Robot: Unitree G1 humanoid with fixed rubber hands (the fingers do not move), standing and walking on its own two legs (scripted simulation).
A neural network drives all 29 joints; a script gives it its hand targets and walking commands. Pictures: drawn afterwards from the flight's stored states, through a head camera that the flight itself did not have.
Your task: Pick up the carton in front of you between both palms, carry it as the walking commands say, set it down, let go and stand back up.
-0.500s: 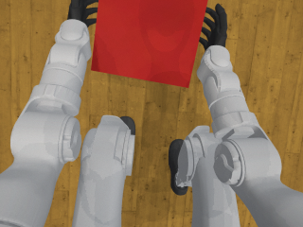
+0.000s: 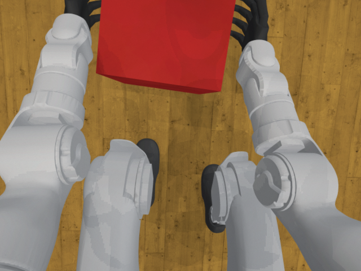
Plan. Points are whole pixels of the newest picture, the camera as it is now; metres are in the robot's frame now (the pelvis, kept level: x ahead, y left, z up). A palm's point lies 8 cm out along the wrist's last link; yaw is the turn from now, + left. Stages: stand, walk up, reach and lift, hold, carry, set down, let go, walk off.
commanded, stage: set down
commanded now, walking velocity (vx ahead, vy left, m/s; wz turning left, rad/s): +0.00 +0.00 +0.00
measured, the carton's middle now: (167, 39) +0.52 +0.11 -0.25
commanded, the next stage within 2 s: let go in 1.80 s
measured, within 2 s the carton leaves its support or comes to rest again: neither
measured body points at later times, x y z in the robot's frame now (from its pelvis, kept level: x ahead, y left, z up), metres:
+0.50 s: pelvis +0.00 +0.00 +0.00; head +0.35 +0.07 +0.27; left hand +0.51 +0.27 -0.19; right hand +0.53 -0.05 -0.17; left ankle +0.14 +0.12 -0.34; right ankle +0.09 -0.10 -0.34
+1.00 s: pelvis +0.00 +0.00 +0.03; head +0.33 +0.08 +0.32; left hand +0.49 +0.32 -0.12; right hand +0.52 -0.06 -0.11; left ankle +0.14 +0.12 -0.34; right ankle +0.09 -0.10 -0.34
